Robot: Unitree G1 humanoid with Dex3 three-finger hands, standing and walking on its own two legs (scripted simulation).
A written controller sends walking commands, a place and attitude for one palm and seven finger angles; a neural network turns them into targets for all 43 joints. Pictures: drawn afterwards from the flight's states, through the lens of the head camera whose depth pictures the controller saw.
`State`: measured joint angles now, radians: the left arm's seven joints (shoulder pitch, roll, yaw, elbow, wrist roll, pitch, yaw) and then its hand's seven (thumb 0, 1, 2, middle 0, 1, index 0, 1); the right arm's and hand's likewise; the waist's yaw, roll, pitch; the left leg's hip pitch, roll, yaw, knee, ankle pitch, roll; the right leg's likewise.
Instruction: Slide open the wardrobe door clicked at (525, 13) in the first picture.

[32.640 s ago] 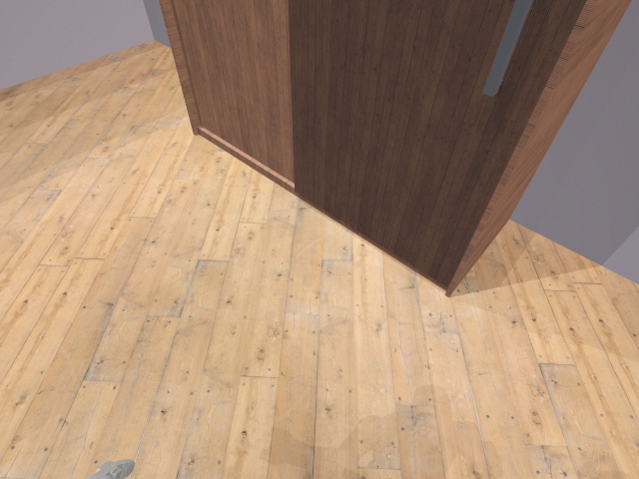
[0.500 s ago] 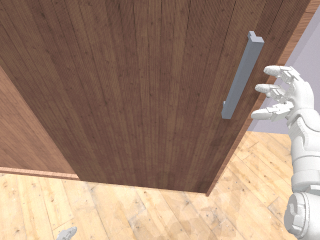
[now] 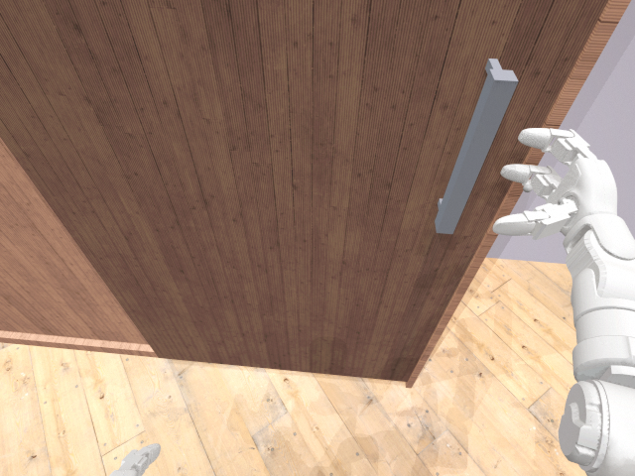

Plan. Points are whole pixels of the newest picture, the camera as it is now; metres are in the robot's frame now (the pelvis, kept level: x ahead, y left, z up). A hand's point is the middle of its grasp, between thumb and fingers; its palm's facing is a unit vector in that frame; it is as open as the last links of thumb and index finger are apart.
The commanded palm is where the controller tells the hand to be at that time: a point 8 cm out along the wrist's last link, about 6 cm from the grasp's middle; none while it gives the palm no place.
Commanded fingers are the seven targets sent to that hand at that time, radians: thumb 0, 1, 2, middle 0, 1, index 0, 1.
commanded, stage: move the hooked fingers beside the handle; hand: right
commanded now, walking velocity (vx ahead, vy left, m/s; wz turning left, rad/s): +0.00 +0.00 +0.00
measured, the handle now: (465, 155) +0.50 -0.14 +0.16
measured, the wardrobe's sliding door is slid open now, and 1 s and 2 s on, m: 0.00 0.00 0.00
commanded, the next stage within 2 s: feel for the door with the fingertips in 0.10 s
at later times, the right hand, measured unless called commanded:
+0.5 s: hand (511, 189) +0.43 -0.18 +0.17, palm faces -0.01 +1.00 +0.03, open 14.0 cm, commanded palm +0.41 -0.23 +0.17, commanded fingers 0.00 0.50 -0.30 0.30 1.20 0.30 1.20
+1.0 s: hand (502, 178) +0.45 -0.18 +0.17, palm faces +0.02 +1.00 +0.02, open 13.9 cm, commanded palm +0.43 -0.22 +0.17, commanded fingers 0.00 0.50 -0.30 0.30 1.20 0.30 1.20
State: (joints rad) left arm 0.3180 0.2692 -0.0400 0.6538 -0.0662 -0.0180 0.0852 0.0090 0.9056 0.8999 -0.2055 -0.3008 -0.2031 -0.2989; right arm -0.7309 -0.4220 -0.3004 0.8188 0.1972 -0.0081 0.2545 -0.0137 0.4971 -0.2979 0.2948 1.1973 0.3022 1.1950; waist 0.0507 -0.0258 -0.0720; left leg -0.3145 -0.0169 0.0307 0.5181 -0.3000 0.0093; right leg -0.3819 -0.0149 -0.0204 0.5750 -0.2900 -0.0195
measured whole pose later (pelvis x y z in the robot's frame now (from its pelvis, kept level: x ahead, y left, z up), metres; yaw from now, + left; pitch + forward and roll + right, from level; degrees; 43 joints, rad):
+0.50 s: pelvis -0.01 -0.01 +0.00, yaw +0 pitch +5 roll +1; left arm 0.29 0.26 -0.04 0.66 -0.06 -0.04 0.08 0.01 0.91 0.90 -0.21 -0.30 -0.20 -0.30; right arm -0.75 -0.36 -0.24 0.78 0.19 0.01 0.20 -0.01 0.50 -0.30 0.29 1.20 0.30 1.20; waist 0.05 -0.02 -0.06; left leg -0.32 -0.01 0.03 0.52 -0.29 0.00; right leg -0.39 -0.01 -0.02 0.58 -0.28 -0.03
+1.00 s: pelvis +0.00 +0.00 +0.00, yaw +0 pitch +6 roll +1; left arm 0.34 0.27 -0.03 0.68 -0.06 -0.03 0.08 0.01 0.91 0.90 -0.21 -0.30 -0.20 -0.30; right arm -0.81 -0.39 -0.28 0.89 0.17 -0.02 0.18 -0.01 0.50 -0.30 0.30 1.20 0.32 1.21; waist 0.07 -0.02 -0.06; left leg -0.32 -0.02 0.03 0.51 -0.29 0.01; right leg -0.39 -0.02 -0.02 0.57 -0.28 -0.02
